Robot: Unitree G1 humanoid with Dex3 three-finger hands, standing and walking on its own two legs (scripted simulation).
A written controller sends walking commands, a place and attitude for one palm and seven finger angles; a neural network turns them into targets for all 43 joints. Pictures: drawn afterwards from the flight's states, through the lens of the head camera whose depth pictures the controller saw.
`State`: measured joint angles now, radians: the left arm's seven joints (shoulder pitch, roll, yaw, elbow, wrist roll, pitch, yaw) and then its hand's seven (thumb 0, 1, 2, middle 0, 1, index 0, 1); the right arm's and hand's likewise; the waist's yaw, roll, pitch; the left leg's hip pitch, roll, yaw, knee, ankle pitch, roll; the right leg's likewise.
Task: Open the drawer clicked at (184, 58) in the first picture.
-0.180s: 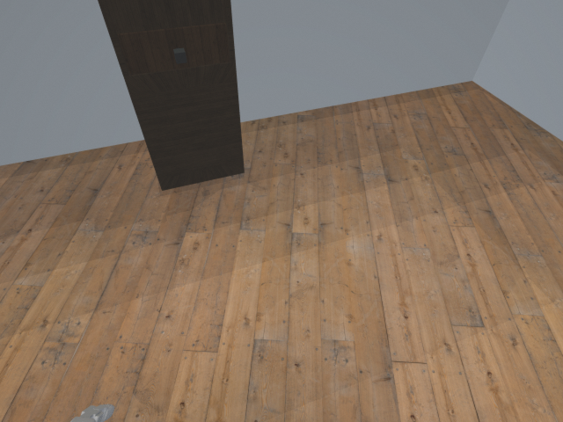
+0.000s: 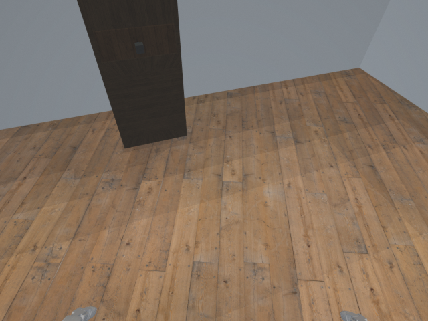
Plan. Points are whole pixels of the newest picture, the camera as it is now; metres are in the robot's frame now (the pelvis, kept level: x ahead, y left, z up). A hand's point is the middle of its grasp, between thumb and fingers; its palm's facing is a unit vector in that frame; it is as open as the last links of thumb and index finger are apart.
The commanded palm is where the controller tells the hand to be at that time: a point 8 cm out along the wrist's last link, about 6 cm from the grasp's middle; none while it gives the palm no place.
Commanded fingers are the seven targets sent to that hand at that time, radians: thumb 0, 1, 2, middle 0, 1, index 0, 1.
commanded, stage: stand and wait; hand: left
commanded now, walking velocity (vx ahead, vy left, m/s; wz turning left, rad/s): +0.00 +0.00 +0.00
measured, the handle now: (139, 46) +1.32 +0.46 -0.08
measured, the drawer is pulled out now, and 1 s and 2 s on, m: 0.00 0.00 0.00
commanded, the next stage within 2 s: look at it before walking up in 0.74 s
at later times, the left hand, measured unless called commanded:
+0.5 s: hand out of the picture +0.06 +0.24 -0.15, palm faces -0.02 -0.95 -0.33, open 7.4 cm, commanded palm none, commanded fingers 0.00 0.90 0.90 -0.20 -0.30 -0.20 -0.30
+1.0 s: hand out of the picture +0.05 +0.23 -0.15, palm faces -0.03 -0.95 -0.32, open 7.4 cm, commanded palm none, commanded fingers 0.00 0.90 0.90 -0.20 -0.30 -0.20 -0.30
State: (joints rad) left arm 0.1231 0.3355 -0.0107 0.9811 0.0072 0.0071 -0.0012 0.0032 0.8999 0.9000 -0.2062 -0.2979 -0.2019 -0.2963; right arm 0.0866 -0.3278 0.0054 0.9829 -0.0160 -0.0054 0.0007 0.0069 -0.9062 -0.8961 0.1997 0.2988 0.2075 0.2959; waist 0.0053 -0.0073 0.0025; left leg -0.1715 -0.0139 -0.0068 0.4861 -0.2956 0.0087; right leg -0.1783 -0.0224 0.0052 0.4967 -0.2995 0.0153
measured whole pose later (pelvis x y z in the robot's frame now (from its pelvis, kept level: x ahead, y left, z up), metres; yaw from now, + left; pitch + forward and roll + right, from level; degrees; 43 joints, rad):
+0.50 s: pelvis -0.01 -0.01 +0.01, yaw +0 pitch -2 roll +0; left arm 0.15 0.34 0.00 1.07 0.01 0.00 0.00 0.00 0.90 0.90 -0.21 -0.30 -0.20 -0.30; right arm 0.12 -0.34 0.00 1.10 -0.01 0.00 0.00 0.01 -0.91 -0.90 0.20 0.30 0.21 0.30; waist 0.00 -0.01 0.04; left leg -0.14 0.00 -0.01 0.41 -0.23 -0.01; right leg -0.15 0.00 0.00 0.41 -0.24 0.00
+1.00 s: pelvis -0.02 -0.01 +0.01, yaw +0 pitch -2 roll +0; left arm 0.14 0.34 -0.01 1.08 0.01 0.00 -0.01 0.00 0.90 0.90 -0.21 -0.30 -0.20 -0.30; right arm 0.12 -0.33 0.00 1.11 -0.01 -0.01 0.00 0.01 -0.91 -0.90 0.20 0.30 0.21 0.30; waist 0.00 -0.01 0.03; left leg -0.14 0.00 -0.01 0.38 -0.21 -0.01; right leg -0.15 0.00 0.00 0.39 -0.21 0.00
